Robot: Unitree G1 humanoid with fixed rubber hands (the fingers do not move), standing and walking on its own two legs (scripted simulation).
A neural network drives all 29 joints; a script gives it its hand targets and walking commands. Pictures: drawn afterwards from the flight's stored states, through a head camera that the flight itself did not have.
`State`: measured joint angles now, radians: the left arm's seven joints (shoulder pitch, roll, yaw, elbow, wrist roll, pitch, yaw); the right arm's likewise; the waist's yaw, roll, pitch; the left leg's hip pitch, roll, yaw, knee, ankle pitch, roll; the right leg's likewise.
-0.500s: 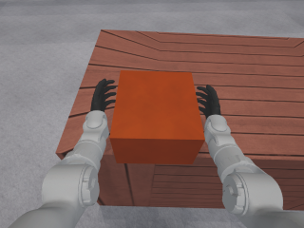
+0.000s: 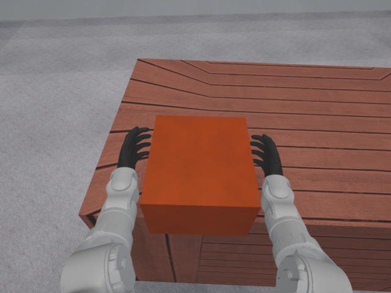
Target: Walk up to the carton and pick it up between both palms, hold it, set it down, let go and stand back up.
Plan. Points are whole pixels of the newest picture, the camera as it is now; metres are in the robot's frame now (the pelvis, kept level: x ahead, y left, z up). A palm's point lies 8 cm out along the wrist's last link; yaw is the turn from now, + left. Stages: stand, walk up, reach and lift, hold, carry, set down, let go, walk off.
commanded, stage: reach and lift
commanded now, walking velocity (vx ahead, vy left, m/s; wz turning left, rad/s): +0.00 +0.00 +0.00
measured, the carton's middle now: (199, 172) +0.39 -0.01 +0.00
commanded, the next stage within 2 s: none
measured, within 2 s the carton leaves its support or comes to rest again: leaves its support in 0.68 s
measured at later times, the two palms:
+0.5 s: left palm (128, 163) +0.39 +0.15 +0.05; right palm (271, 171) +0.35 -0.16 +0.05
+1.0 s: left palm (122, 164) +0.36 +0.16 +0.08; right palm (273, 174) +0.33 -0.16 +0.06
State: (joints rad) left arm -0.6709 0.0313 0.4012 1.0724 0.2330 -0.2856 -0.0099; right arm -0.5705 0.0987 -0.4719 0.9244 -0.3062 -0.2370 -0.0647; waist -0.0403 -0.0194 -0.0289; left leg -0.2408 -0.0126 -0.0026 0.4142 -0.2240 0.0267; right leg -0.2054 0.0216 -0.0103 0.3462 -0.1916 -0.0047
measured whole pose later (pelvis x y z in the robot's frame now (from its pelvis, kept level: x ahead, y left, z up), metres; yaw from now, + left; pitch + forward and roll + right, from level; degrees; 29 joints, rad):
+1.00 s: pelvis -0.02 +0.00 +0.00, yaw +1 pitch +1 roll -1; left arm -0.66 0.01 0.31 0.95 0.24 -0.21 0.02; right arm -0.56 0.04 -0.41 1.05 -0.24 -0.39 -0.12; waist -0.01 -0.05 -0.03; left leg -0.21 -0.01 -0.01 0.35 -0.16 0.02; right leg -0.15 0.02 -0.04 0.26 -0.12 -0.01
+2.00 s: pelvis -0.03 +0.00 +0.00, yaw +0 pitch -7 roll -1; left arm -0.50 -0.06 0.23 0.16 0.22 0.50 0.05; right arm -0.47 -0.06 -0.06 0.46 0.12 0.21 -0.13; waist -0.06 -0.02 0.04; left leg -0.08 -0.01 0.02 0.37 -0.18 0.04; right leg -0.04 0.01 -0.02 0.31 -0.15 0.00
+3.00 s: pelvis -0.04 +0.00 +0.00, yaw +0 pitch -7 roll -1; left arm -0.59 -0.03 0.27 0.14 0.23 0.61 0.03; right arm -0.60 -0.06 -0.08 0.47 0.14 0.30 -0.14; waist -0.04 -0.04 0.04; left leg -0.08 -0.01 0.01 0.35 -0.15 0.03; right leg -0.05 0.01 -0.03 0.30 -0.13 -0.01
